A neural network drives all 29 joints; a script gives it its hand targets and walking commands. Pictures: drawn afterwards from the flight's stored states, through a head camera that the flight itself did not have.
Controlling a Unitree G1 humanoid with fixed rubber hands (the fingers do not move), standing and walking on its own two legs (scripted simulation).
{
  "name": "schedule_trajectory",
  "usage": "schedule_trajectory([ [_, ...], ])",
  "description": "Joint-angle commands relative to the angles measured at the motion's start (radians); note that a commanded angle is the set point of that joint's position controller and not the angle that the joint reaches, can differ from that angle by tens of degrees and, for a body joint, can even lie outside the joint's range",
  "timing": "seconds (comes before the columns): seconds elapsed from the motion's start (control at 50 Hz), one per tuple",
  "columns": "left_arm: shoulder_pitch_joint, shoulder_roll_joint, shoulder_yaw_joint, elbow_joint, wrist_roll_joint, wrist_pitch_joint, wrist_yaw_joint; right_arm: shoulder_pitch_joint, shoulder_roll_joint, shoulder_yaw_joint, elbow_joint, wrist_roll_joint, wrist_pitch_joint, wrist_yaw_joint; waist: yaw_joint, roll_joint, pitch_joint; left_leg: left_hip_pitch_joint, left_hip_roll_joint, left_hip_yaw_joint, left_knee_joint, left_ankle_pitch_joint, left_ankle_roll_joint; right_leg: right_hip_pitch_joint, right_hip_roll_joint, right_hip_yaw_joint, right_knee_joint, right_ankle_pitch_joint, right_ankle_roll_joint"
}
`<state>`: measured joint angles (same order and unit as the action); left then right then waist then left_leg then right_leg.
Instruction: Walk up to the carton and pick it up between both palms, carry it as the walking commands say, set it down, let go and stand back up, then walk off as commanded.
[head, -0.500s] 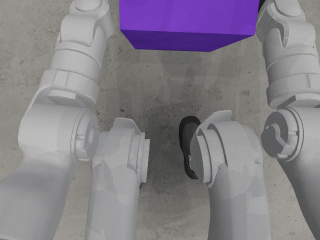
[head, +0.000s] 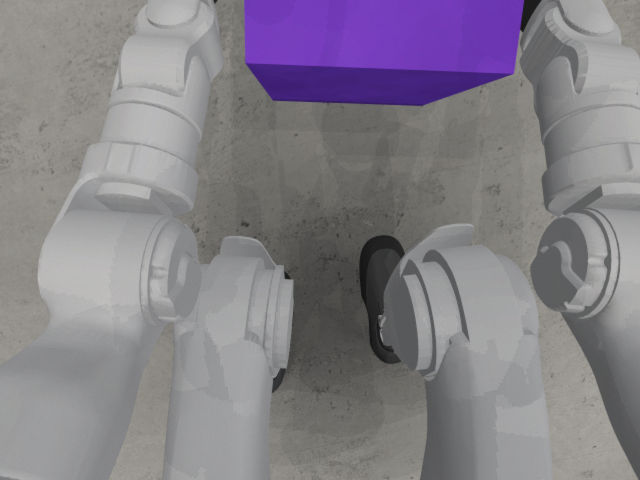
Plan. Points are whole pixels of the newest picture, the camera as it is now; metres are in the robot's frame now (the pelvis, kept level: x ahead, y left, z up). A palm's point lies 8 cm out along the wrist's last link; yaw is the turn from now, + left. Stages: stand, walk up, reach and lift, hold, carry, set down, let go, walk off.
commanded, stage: set down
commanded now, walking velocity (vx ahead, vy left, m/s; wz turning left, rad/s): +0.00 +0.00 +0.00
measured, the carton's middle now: out of the picture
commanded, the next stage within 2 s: none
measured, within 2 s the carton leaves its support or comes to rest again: neither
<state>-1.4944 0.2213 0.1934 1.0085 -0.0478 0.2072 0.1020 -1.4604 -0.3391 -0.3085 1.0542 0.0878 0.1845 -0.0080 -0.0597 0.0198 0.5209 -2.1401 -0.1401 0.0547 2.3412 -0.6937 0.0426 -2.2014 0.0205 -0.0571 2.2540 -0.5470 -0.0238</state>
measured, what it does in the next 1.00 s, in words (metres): stands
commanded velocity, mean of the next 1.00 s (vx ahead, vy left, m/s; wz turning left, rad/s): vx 0.00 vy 0.00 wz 0.00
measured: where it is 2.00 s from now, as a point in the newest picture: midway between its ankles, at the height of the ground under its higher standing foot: (327, 334)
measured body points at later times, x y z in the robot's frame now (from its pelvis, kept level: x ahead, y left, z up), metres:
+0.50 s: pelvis +0.00 +0.00 +0.00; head +0.37 -0.01 +0.24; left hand +0.57 +0.10 -0.18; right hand +0.55 -0.22 -0.17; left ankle +0.09 +0.09 -0.32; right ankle +0.13 -0.11 -0.32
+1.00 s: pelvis +0.00 -0.01 +0.00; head +0.37 -0.01 +0.24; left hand +0.59 +0.13 -0.16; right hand +0.55 -0.25 -0.16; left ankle +0.09 +0.09 -0.32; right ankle +0.13 -0.11 -0.32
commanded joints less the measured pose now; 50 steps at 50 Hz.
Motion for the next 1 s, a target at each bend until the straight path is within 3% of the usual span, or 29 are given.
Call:
schedule_trajectory([
  [0.0,-0.583,-0.833,-0.263,-0.123,-0.073,-0.013,-0.221,-0.552,0.829,0.288,-0.095,0.027,0.017,0.245,-0.078,0.039,-1.007,0.330,-0.001,-0.101,-0.273,0.252,0.001,0.497,0.057,0.057,-0.130,0.256,-0.007],
  [0.02,-0.582,-0.795,-0.259,-0.139,-0.055,-0.017,-0.221,-0.574,0.816,0.289,-0.094,0.035,0.015,0.246,-0.033,0.085,-0.995,0.335,-0.001,-0.084,-0.274,0.249,0.002,0.484,0.058,0.069,-0.131,0.244,-0.014],
  [0.04,-0.560,-0.796,-0.265,-0.122,-0.060,-0.014,-0.222,-0.532,0.809,0.263,-0.062,0.011,0.022,0.250,-0.081,0.054,-0.979,0.359,0.000,-0.097,-0.277,0.232,0.006,0.454,0.053,0.054,-0.132,0.223,-0.013],
  [0.06,-0.553,-0.785,-0.250,-0.125,-0.050,-0.010,-0.221,-0.557,0.840,0.268,-0.087,0.020,0.018,0.250,-0.037,0.068,-0.929,0.340,0.001,-0.094,-0.283,0.246,0.014,0.419,0.064,0.062,-0.138,0.229,-0.010],
  [0.1,-0.566,-0.754,-0.259,-0.142,-0.050,-0.017,-0.212,-0.559,0.770,0.271,-0.114,0.039,-0.001,0.245,-0.049,0.097,-1.035,0.379,-0.001,-0.086,-0.265,0.296,-0.002,0.483,0.055,0.055,-0.128,0.285,-0.007],
  [0.14,-0.532,-0.745,-0.234,-0.083,-0.052,-0.014,-0.199,-0.546,0.698,0.258,-0.068,0.015,-0.001,0.225,-0.073,0.049,-0.993,0.361,0.001,-0.099,-0.261,0.252,-0.007,0.482,0.046,0.057,-0.128,0.241,-0.007],
  [0.16,-0.532,-0.686,-0.237,-0.120,-0.035,-0.015,-0.194,-0.532,0.711,0.252,-0.090,0.031,-0.003,0.231,-0.044,0.090,-0.985,0.401,0.014,-0.100,-0.280,0.284,-0.007,0.438,0.047,0.057,-0.136,0.246,-0.003],
  [0.22,-0.505,-0.613,-0.206,-0.090,-0.024,-0.021,-0.177,-0.515,0.631,0.183,-0.074,0.005,-0.011,0.206,-0.066,0.080,-1.011,0.419,0.006,-0.107,-0.284,0.264,-0.008,0.456,0.048,0.043,-0.132,0.232,-0.004],
  [0.26,-0.526,-0.568,-0.192,-0.115,-0.029,-0.034,-0.165,-0.524,0.563,0.201,-0.094,0.011,-0.025,0.182,-0.037,0.081,-1.033,0.388,0.011,-0.087,-0.258,0.293,-0.018,0.508,0.041,0.070,-0.140,0.260,-0.007],
  [0.3,-0.528,-0.482,-0.204,-0.125,-0.046,-0.042,-0.143,-0.519,0.484,0.168,-0.071,0.005,-0.037,0.159,-0.069,0.071,-1.093,0.455,0.018,-0.104,-0.265,0.318,-0.019,0.520,0.033,0.052,-0.118,0.283,-0.003],
  [0.32,-0.491,-0.366,-0.161,-0.118,-0.025,-0.054,-0.117,-0.480,0.376,0.134,-0.086,-0.009,-0.048,0.127,-0.080,0.068,-1.107,0.471,0.022,-0.098,-0.254,0.320,-0.026,0.529,0.033,0.048,-0.132,0.288,0.001],
  [0.34,-0.507,-0.262,-0.136,-0.145,-0.027,-0.064,-0.092,-0.484,0.280,0.126,-0.079,0.005,-0.061,0.098,-0.035,0.069,-1.144,0.467,0.018,-0.078,-0.248,0.311,-0.029,0.585,0.034,0.066,-0.140,0.288,-0.001],
  [0.36,-0.477,-0.182,-0.130,-0.142,-0.037,-0.067,-0.065,-0.433,0.174,0.069,-0.044,-0.017,-0.069,0.064,-0.089,0.060,-1.141,0.471,0.022,-0.098,-0.271,0.323,-0.034,0.587,0.029,0.049,-0.134,0.318,0.004],
  [0.4,-0.427,0.059,-0.089,-0.140,-0.043,-0.087,-0.004,-0.373,-0.079,0.029,-0.039,-0.019,-0.096,-0.003,-0.076,0.047,-1.202,0.474,0.039,-0.090,-0.261,0.341,-0.046,0.646,0.022,0.057,-0.137,0.346,0.006],
  [0.42,-0.391,0.132,-0.078,-0.121,-0.038,-0.086,0.020,-0.378,-0.117,0.039,-0.061,-0.009,-0.097,-0.032,-0.050,0.047,-1.240,0.468,0.048,-0.081,-0.266,0.353,-0.046,0.692,0.018,0.067,-0.141,0.375,0.014],
  [0.46,-0.394,0.157,-0.097,-0.098,-0.070,-0.084,0.044,-0.377,-0.173,0.027,-0.044,0.016,-0.118,-0.068,-0.062,0.086,-1.294,0.455,0.051,-0.086,-0.254,0.366,-0.055,0.704,0.014,0.082,-0.146,0.401,0.012],
  [0.48,-0.414,0.167,-0.113,-0.102,-0.108,-0.087,0.049,-0.420,-0.175,0.041,-0.098,0.025,-0.123,-0.081,-0.072,0.037,-1.360,0.453,0.051,-0.104,-0.265,0.412,-0.046,0.748,0.020,0.079,-0.142,0.463,0.015],
  [0.5,-0.409,0.195,-0.123,-0.117,-0.107,-0.088,0.047,-0.391,-0.193,0.022,-0.076,0.031,-0.124,-0.087,-0.088,0.051,-1.352,0.436,0.055,-0.106,-0.278,0.391,-0.051,0.750,0.014,0.073,-0.142,0.452,0.015],
  [0.54,-0.362,0.249,-0.085,-0.115,-0.112,-0.100,0.054,-0.355,-0.206,0.056,-0.052,0.055,-0.126,-0.094,-0.035,0.031,-1.392,0.407,0.054,-0.097,-0.260,0.417,-0.048,0.775,0.013,0.101,-0.126,0.502,0.016],
  [0.58,-0.349,0.241,-0.111,-0.042,-0.102,-0.096,0.045,-0.296,-0.181,0.055,0.033,0.058,-0.115,-0.096,-0.043,0.065,-1.383,0.375,0.070,-0.092,-0.245,0.383,-0.046,0.797,0.008,0.108,-0.140,0.497,0.014],
  [0.62,-0.351,0.240,-0.122,-0.106,-0.118,-0.106,0.037,-0.328,-0.180,0.066,-0.093,0.079,-0.129,-0.101,-0.047,0.056,-1.441,0.348,0.068,-0.089,-0.242,0.421,-0.042,0.831,0.016,0.123,-0.143,0.566,0.015],
  [0.68,-0.340,0.228,-0.147,-0.098,-0.174,-0.105,0.028,-0.344,-0.216,0.109,-0.088,0.102,-0.138,-0.098,-0.053,0.014,-1.483,0.301,0.066,-0.071,-0.248,0.399,-0.044,0.917,0.000,0.118,-0.130,0.599,0.011],
  [0.72,-0.375,0.239,-0.187,-0.103,-0.195,-0.098,0.023,-0.301,-0.234,0.057,-0.023,0.074,-0.124,-0.101,-0.122,0.022,-1.467,0.311,0.078,-0.095,-0.253,0.349,-0.042,0.891,-0.004,0.112,-0.147,0.548,0.005],
  [0.74,-0.381,0.228,-0.199,-0.125,-0.192,-0.102,0.025,-0.308,-0.267,0.054,-0.072,0.084,-0.132,-0.099,-0.123,0.087,-1.476,0.384,0.075,-0.093,-0.246,0.397,-0.047,0.824,-0.006,0.114,-0.145,0.548,-0.001],
  [0.76,-0.350,0.246,-0.172,-0.076,-0.181,-0.099,0.018,-0.321,-0.231,0.092,-0.085,0.103,-0.124,-0.089,-0.079,0.023,-1.431,0.328,0.073,-0.095,-0.252,0.393,-0.031,0.828,-0.001,0.112,-0.142,0.555,0.009],
  [0.78,-0.402,0.217,-0.210,-0.186,-0.213,-0.098,0.021,-0.347,-0.275,0.060,-0.139,0.098,-0.141,-0.086,-0.131,0.080,-1.525,0.411,0.085,-0.108,-0.256,0.421,-0.045,0.829,-0.008,0.093,-0.128,0.558,-0.002],
  [0.84,-0.395,0.278,-0.161,-0.149,-0.199,-0.090,0.029,-0.371,-0.285,0.089,-0.122,0.119,-0.119,-0.080,-0.059,0.023,-1.498,0.374,0.079,-0.091,-0.256,0.380,-0.033,0.849,-0.016,0.118,-0.144,0.518,0.004],
  [0.88,-0.456,0.318,-0.148,-0.288,-0.189,-0.083,0.044,-0.404,-0.288,0.100,-0.229,0.147,-0.104,-0.083,-0.046,0.042,-1.619,0.507,0.080,-0.087,-0.267,0.412,-0.037,0.839,-0.001,0.090,-0.147,0.496,0.007],
  [0.98,-0.412,0.323,-0.144,-0.237,-0.176,-0.015,0.057,-0.375,-0.272,0.129,-0.257,0.194,-0.032,-0.092,-0.019,0.025,-1.749,0.550,0.083,-0.067,-0.325,0.292,-0.018,0.977,0.002,0.075,-0.193,0.423,0.008],
])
